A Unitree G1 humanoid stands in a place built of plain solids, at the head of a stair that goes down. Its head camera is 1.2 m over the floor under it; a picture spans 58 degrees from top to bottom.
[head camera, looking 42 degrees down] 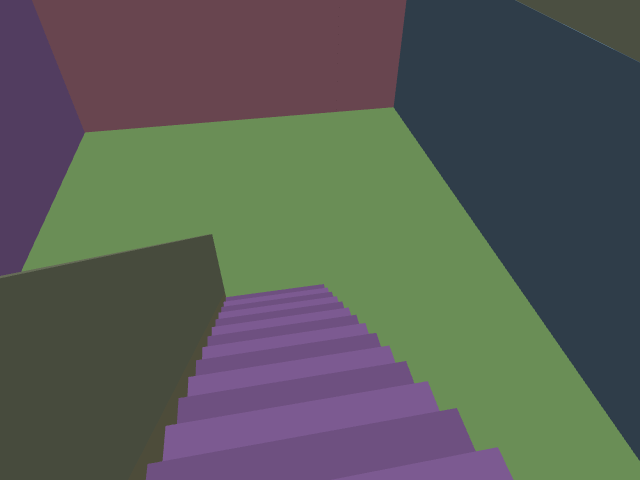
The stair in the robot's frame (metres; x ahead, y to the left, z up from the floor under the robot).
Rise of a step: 0.18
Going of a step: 0.22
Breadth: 1.13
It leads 10 degrees to the left of straight ahead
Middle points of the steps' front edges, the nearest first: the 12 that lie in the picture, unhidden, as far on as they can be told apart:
0.69 0.04 -0.36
0.91 0.08 -0.54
1.12 0.12 -0.72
1.34 0.16 -0.91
1.56 0.20 -1.09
1.77 0.23 -1.27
1.99 0.27 -1.45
2.21 0.31 -1.63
2.42 0.35 -1.81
2.64 0.39 -1.99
2.86 0.43 -2.17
3.07 0.47 -2.36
